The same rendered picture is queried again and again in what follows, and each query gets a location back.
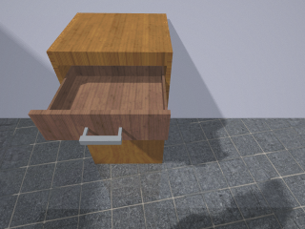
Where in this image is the drawer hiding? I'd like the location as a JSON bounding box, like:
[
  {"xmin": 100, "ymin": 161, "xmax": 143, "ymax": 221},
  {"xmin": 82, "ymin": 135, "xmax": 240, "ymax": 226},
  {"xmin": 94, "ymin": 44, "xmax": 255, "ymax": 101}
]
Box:
[{"xmin": 28, "ymin": 65, "xmax": 171, "ymax": 140}]

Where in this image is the handle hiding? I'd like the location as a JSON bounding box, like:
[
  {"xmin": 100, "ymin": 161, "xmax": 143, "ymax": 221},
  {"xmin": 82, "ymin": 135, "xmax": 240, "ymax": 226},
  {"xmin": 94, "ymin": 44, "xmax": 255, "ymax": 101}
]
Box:
[{"xmin": 79, "ymin": 127, "xmax": 123, "ymax": 145}]

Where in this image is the cabinet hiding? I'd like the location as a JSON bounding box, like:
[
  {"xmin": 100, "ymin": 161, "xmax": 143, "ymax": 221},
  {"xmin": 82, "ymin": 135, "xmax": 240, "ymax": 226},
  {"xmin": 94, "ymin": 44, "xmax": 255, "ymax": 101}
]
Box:
[{"xmin": 46, "ymin": 12, "xmax": 173, "ymax": 164}]

